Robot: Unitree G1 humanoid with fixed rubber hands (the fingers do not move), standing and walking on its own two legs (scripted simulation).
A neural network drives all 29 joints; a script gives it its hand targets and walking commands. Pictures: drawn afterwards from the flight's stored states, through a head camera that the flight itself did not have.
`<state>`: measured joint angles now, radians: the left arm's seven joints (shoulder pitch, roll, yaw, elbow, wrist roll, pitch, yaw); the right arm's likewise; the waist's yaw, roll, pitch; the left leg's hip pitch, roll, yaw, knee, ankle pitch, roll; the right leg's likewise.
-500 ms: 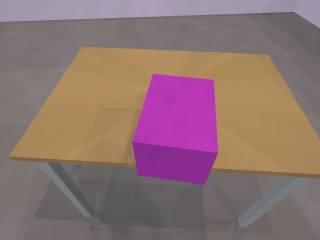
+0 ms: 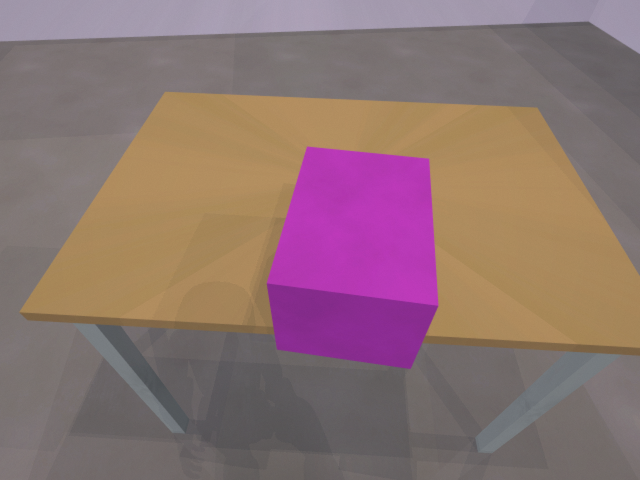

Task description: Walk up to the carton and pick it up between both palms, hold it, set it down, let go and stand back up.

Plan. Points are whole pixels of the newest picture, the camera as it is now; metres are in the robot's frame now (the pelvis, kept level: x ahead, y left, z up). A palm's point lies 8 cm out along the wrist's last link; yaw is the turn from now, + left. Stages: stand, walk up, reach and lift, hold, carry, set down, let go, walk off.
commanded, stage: stand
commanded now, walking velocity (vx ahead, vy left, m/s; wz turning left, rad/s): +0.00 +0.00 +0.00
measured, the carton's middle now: (355, 250) +0.43 -0.04 +0.03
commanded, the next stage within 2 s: walk up in 0.40 s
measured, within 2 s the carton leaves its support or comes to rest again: neither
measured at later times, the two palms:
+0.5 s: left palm out of the picture -0.03 +0.19 -0.15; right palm out of the picture -0.03 -0.19 -0.15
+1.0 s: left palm out of the picture -0.02 +0.22 -0.14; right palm out of the picture -0.04 -0.27 -0.19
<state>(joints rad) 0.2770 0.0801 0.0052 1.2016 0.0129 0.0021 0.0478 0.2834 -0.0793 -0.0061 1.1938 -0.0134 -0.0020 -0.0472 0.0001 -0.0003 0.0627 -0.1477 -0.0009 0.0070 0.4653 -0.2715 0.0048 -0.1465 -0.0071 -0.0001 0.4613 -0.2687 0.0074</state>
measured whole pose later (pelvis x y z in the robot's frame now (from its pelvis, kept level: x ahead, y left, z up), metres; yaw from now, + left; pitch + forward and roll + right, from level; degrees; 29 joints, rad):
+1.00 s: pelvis -0.07 -0.01 -0.03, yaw -4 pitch -1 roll +3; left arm 0.20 0.13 0.04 1.00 0.05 0.03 0.06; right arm 0.16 -0.26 -0.10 1.03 -0.04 0.10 -0.05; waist 0.03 0.08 0.12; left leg -0.52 -0.07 -0.05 1.24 -0.52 -0.01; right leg -0.37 -0.08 -0.06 0.79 -0.39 -0.01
